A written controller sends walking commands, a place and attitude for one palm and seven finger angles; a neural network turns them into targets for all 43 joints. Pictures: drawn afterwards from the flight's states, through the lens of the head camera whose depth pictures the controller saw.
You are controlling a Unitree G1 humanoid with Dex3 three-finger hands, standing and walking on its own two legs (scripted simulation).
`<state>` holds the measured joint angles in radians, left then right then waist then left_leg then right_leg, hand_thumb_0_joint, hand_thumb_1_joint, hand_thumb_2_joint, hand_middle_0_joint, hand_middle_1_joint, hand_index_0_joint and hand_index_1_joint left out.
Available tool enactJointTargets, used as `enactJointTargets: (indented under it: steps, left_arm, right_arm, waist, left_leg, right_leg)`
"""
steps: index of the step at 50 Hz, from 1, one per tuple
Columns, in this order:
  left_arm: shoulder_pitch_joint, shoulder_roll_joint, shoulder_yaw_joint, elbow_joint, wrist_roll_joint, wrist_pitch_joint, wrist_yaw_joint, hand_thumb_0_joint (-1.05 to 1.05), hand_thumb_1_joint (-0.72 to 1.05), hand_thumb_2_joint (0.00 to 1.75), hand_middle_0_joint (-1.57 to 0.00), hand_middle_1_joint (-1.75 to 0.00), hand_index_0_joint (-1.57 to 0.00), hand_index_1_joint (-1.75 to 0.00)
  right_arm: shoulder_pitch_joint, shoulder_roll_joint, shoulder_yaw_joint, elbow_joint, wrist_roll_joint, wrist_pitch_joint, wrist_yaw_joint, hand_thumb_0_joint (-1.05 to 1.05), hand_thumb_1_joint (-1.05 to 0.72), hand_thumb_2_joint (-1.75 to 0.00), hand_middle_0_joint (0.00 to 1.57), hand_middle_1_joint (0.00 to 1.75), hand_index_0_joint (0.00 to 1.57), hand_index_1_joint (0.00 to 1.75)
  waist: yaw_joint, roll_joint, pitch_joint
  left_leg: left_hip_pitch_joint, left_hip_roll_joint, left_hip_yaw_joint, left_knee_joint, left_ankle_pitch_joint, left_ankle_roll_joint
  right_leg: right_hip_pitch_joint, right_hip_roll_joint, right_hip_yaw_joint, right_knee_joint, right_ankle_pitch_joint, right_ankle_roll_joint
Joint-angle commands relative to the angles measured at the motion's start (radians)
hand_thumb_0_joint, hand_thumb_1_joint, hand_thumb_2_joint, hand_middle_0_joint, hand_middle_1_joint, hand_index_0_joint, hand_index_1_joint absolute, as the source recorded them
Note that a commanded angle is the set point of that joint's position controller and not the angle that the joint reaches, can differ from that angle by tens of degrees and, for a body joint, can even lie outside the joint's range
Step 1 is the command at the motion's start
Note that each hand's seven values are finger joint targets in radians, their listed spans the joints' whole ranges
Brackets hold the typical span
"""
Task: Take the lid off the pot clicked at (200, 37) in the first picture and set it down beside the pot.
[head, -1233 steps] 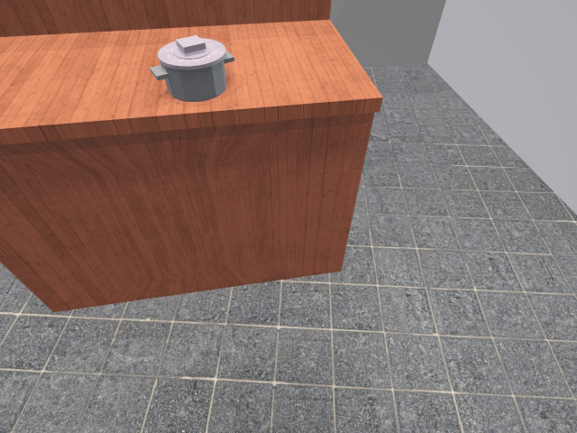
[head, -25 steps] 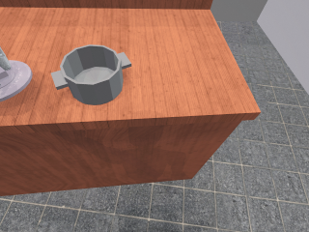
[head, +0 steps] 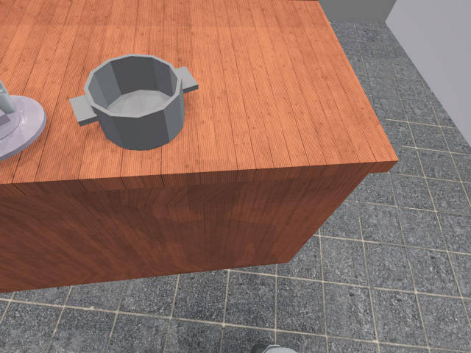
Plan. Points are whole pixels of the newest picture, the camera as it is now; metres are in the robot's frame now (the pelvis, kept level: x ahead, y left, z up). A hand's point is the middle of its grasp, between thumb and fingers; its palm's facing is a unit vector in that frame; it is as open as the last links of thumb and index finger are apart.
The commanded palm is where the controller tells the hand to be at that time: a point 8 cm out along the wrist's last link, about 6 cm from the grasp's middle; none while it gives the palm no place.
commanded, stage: open the fingers wide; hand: left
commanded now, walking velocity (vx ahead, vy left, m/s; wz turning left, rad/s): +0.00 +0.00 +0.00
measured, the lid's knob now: out of the picture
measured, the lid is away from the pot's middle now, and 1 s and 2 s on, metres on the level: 0.23 0.24 0.24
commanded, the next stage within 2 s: raise the empty hand in 1.20 s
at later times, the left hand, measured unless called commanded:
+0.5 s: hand out of the picture +0.44 +0.36 +0.12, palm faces -0.43 -0.12 -0.90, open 7.9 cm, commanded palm +0.48 +0.36 +0.19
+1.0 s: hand out of the picture +0.45 +0.36 +0.12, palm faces -0.41 -0.14 -0.90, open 10.4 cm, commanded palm +0.49 +0.36 +0.19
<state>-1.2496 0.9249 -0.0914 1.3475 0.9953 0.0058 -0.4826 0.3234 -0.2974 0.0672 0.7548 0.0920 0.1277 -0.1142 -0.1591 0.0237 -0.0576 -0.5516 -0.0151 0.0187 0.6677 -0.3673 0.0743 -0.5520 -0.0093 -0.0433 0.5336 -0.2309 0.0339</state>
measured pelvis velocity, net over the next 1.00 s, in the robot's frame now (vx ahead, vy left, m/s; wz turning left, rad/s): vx -0.01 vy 0.01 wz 0.00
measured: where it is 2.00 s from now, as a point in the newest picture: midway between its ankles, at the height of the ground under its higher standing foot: outside the picture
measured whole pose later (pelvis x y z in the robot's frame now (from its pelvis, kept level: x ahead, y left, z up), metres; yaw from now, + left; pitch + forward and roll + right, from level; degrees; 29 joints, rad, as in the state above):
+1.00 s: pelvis -0.01 +0.01 -0.01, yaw +0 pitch +14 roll -4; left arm -1.11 0.93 -0.04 1.17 0.99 -0.14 -0.44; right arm 0.32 -0.29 0.06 0.71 0.10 0.22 -0.12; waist -0.14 0.02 -0.07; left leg -0.59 -0.02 0.02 0.72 -0.38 0.09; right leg -0.58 -0.01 -0.04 0.57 -0.24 0.03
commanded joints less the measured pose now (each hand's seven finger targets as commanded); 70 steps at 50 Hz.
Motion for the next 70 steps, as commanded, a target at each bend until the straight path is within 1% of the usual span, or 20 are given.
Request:
enactJointTargets:
  steps: [1,4,5,7,10,13,17,23,29,33,36,40,42,45,53,57,63,66,68,70]
  left_arm:
    - [-0.509,0.32,0.051,-0.189,0.007,-0.015,0.05,0.0,0.56,1.01,-0.71,-1.07,-0.75,-1.06]
    - [-0.513,0.273,0.026,-0.193,0.003,-0.016,0.05,0.0,0.56,1.01,-0.71,-1.07,-0.75,-1.06]
    - [-0.312,0.229,0.071,-0.25,-0.012,-0.019,0.047,0.0,0.56,1.01,-0.71,-1.07,-0.75,-1.06]
    - [-0.262,0.303,0.161,-0.427,0.008,-0.103,0.076,0.0,0.54,0.97,-0.69,-1.07,-0.72,-1.06]
    - [-0.308,0.265,0.127,-0.392,-0.017,-0.108,0.073,0.0,0.51,0.91,-0.65,-1.06,-0.69,-1.06]
    - [-0.338,0.437,0.245,-0.49,-0.003,-0.142,0.097,0.0,0.48,0.87,-0.62,-1.06,-0.65,-1.05]
    - [-0.275,0.279,0.135,-0.417,-0.009,-0.15,0.082,0.0,0.42,0.84,-0.58,-1.04,-0.61,-1.03]
    - [-0.352,0.286,0.129,-0.465,-0.024,-0.157,0.084,0.0,0.33,0.8,-0.53,-1.0,-0.55,-1.0]
    - [-0.327,0.272,0.105,-0.365,-0.02,-0.15,0.086,0.0,0.23,0.76,-0.48,-0.96,-0.5,-0.96]
    - [-0.364,0.255,0.098,-0.445,-0.009,-0.156,0.091,0.0,0.17,0.74,-0.45,-0.93,-0.46,-0.93]
    - [-0.293,0.275,0.115,-0.322,-0.02,-0.145,0.081,0.0,0.12,0.73,-0.43,-0.91,-0.44,-0.91]
    - [-0.323,0.239,0.062,-0.304,-0.017,-0.13,0.081,0.0,0.05,0.72,-0.4,-0.87,-0.41,-0.86]
    - [-0.369,0.26,0.078,-0.39,-0.008,-0.143,0.086,0.0,0.01,0.71,-0.39,-0.85,-0.39,-0.84]
    - [-0.349,0.35,0.156,-0.405,0.0,-0.155,0.09,0.0,-0.04,0.7,-0.37,-0.82,-0.37,-0.82]
    - [-0.355,0.286,0.117,-0.41,-0.003,-0.155,0.077,0.0,-0.05,0.72,-0.38,-0.81,-0.38,-0.81]
    - [-0.288,0.255,0.101,-0.334,-0.018,-0.145,0.07,0.0,-0.05,0.73,-0.38,-0.8,-0.38,-0.8]
    - [-0.331,0.312,0.148,-0.415,-0.003,-0.153,0.083,0.0,-0.06,0.74,-0.39,-0.78,-0.39,-0.78]
    - [-0.328,0.329,0.164,-0.418,-0.008,-0.147,0.086,0.0,-0.06,0.74,-0.39,-0.78,-0.39,-0.78]
    - [-0.395,0.305,0.144,-0.501,-0.008,-0.148,0.089,0.0,-0.06,0.74,-0.39,-0.78,-0.39,-0.78]
    - [-0.384,0.238,0.098,-0.451,-0.01,-0.136,0.082,0.0,-0.06,0.74,-0.39,-0.78,-0.39,-0.78]
  right_arm:
    - [0.142,-0.202,-0.064,-0.036,-0.004,-0.017,-0.021,0.0,-0.9,-0.9,0.2,0.3,0.2,0.3]
    - [0.15,-0.2,-0.068,-0.031,-0.005,-0.015,-0.017,0.0,-0.9,-0.9,0.2,0.3,0.2,0.3]
    - [0.136,-0.179,-0.083,-0.09,-0.004,-0.012,0.01,0.0,-0.9,-0.9,0.2,0.3,0.2,0.3]
    - [0.12,-0.183,-0.09,-0.099,-0.024,0.021,0.011,0.0,-0.9,-0.9,0.2,0.3,0.2,0.3]
    - [0.109,-0.182,-0.095,-0.096,-0.011,0.051,0.008,0.0,-0.9,-0.9,0.2,0.3,0.2,0.3]
    - [0.093,-0.187,-0.09,-0.115,-0.011,0.069,-0.002,0.0,-0.9,-0.9,0.2,0.3,0.2,0.3]
    - [0.079,-0.172,-0.089,-0.111,-0.003,0.073,0.003,0.0,-0.9,-0.9,0.2,0.3,0.2,0.3]
    - [0.065,-0.178,-0.088,-0.116,-0.005,0.078,-0.003,0.0,-0.9,-0.9,0.2,0.3,0.2,0.3]
    - [0.055,-0.177,-0.075,-0.107,-0.002,0.076,-0.014,0.0,-0.9,-0.9,0.2,0.3,0.2,0.3]
    - [0.052,-0.175,-0.083,-0.107,-0.007,0.072,-0.009,0.0,-0.9,-0.9,0.2,0.3,0.2,0.3]
    - [0.053,-0.176,-0.072,-0.11,-0.003,0.076,-0.013,0.0,-0.9,-0.9,0.2,0.3,0.2,0.3]
    - [0.059,-0.181,-0.069,-0.106,0.004,0.076,-0.015,0.0,-0.9,-0.9,0.2,0.3,0.2,0.3]
    - [0.054,-0.183,-0.074,-0.106,0.001,0.074,-0.015,0.0,-0.9,-0.9,0.2,0.3,0.2,0.3]
    - [0.078,-0.18,-0.078,-0.116,-0.006,0.071,-0.017,0.0,-0.9,-0.9,0.2,0.3,0.2,0.3]
    - [0.096,-0.183,-0.087,-0.102,-0.006,0.078,-0.002,0.0,-0.9,-0.9,0.2,0.3,0.2,0.3]
    - [0.098,-0.18,-0.081,-0.108,0.002,0.082,-0.001,0.0,-0.9,-0.9,0.2,0.3,0.2,0.3]
    - [0.099,-0.178,-0.089,-0.121,-0.008,0.092,0.008,0.0,-0.9,-0.9,0.2,0.3,0.2,0.3]
    - [0.093,-0.177,-0.088,-0.13,-0.006,0.095,0.009,0.0,-0.9,-0.9,0.2,0.3,0.2,0.3]
    - [0.082,-0.174,-0.092,-0.136,-0.009,0.093,0.012,0.0,-0.9,-0.9,0.2,0.3,0.2,0.3]
    - [0.086,-0.172,-0.093,-0.127,-0.009,0.088,0.016,0.0,-0.9,-0.9,0.2,0.3,0.2,0.3]
  waist:
    - [-0.007,0.148,-0.44]
    - [-0.006,0.2,-0.447]
    - [0.063,0.207,-0.491]
    - [0.075,0.236,-0.554]
    - [0.031,0.115,-0.429]
    - [0.066,0.197,-0.52]
    - [0.05,0.212,-0.412]
    - [0.037,0.202,-0.464]
    - [0.029,0.12,-0.381]
    - [0.042,0.228,-0.463]
    - [0.031,0.081,-0.383]
    - [0.022,0.071,-0.332]
    - [0.038,0.165,-0.397]
    - [0.047,0.179,-0.491]
    - [0.042,0.235,-0.453]
    - [0.038,0.113,-0.405]
    - [0.049,0.196,-0.484]
    - [0.05,0.163,-0.478]
    - [0.052,0.245,-0.528]
    - [0.038,0.225,-0.466]
  left_leg:
    - [0.313,0.008,-0.057,-0.018,0.579,-0.043]
    - [0.354,0.015,-0.065,-0.004,0.659,-0.058]
    - [0.385,0.008,-0.091,-0.006,0.789,-0.08]
    - [0.477,0.029,-0.093,0.025,0.973,-0.097]
    - [0.334,0.016,-0.063,-0.002,0.684,-0.048]
    - [0.353,0.003,-0.064,-0.013,0.696,-0.047]
    - [0.385,0.021,-0.067,-0.007,0.763,-0.072]
    - [0.395,0.015,-0.074,-0.008,0.671,-0.056]
    - [0.271,0.004,-0.057,-0.025,0.503,-0.036]
    - [0.408,0.02,-0.083,-0.005,0.672,-0.07]
    - [0.254,0.002,-0.055,-0.017,0.498,-0.036]
    - [0.193,-0.004,-0.046,-0.038,0.38,-0.026]
    - [0.292,0.007,-0.065,-0.029,0.493,-0.046]
    - [0.33,0.003,-0.068,-0.005,0.568,-0.051]
    - [0.403,0.024,-0.093,0.01,0.74,-0.088]
    - [0.293,0.007,-0.066,-0.002,0.649,-0.06]
    - [0.391,0.017,-0.091,0.012,0.78,-0.084]
    - [0.359,0.014,-0.084,-0.001,0.734,-0.074]
    - [0.452,0.024,-0.108,0.001,0.832,-0.094]
    - [0.465,0.032,-0.122,0.001,0.831,-0.101]
  right_leg:
    - [0.093,0.063,-0.027,-0.001,0.213,-0.054]
    - [0.049,0.067,-0.034,0.007,0.218,-0.056]
    - [0.081,0.072,-0.047,0.024,0.241,-0.068]
    - [0.057,0.08,-0.042,0.03,0.27,-0.074]
    - [0.067,0.069,-0.025,-0.008,0.213,-0.058]
    - [0.142,0.065,-0.016,0.01,0.25,-0.072]
    - [0.045,0.075,-0.039,0.002,0.197,-0.073]
    - [0.054,0.068,-0.026,0.001,0.179,-0.071]
    - [0.071,0.062,-0.028,0.005,0.149,-0.073]
    - [0.02,0.067,-0.034,0.012,0.151,-0.076]
    - [0.079,0.063,-0.026,0.009,0.149,-0.07]
    - [0.076,0.059,-0.028,0.007,0.117,-0.074]
    - [0.048,0.064,-0.036,0.015,0.115,-0.082]
    - [0.082,0.065,-0.023,0.017,0.159,-0.075]
    - [-0.012,0.076,-0.038,0.021,0.155,-0.075]
    - [0.057,0.075,-0.035,0.017,0.192,-0.074]
    - [0.033,0.076,-0.03,0.023,0.201,-0.072]
    - [0.066,0.072,-0.028,0.015,0.212,-0.071]
    - [0.036,0.071,-0.03,0.013,0.206,-0.073]
    - [-0.019,0.077,-0.042,0.003,0.161,-0.072]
